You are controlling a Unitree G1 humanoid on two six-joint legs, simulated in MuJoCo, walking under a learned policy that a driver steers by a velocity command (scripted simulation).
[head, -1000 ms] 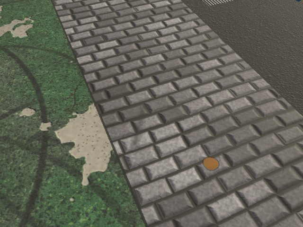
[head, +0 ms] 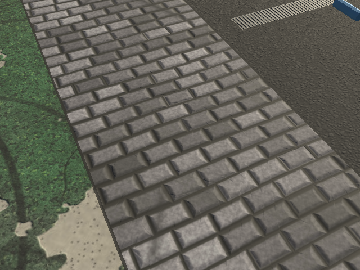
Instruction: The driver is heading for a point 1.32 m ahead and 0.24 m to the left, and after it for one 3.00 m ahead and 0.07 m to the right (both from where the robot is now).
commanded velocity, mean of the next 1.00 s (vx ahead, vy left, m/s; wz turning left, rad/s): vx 0.50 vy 0.00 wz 0.00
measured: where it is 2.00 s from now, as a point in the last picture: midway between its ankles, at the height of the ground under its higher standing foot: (176, 199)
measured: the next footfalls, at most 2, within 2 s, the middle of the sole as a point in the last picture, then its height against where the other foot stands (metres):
right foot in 0.20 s outside the picture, level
left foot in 0.76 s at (159, 244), level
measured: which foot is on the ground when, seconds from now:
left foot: down 0.00-0.20, up 0.22-0.74, down 0.76-1.00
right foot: up 0.00-0.18, down 0.20-0.76, up 0.78-1.00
